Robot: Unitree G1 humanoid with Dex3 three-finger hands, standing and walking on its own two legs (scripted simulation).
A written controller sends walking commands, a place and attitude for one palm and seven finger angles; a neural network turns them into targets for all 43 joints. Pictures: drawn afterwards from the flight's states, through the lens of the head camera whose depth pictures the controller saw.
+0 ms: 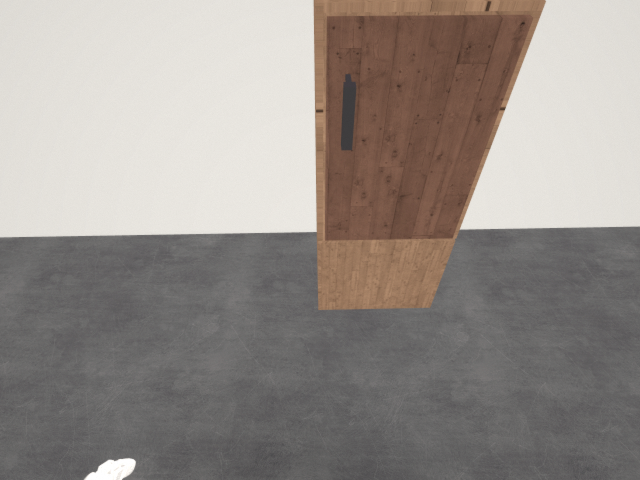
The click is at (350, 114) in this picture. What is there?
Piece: cupboard door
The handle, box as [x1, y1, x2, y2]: [341, 74, 355, 149]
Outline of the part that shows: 345,74 346,81 343,83 341,149 351,149 355,100 355,82 351,81 350,74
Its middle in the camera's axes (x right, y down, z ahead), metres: +0.05 -0.26 +0.80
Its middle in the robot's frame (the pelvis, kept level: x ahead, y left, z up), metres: +0.79 -0.02 +0.07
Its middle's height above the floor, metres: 0.83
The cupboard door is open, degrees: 0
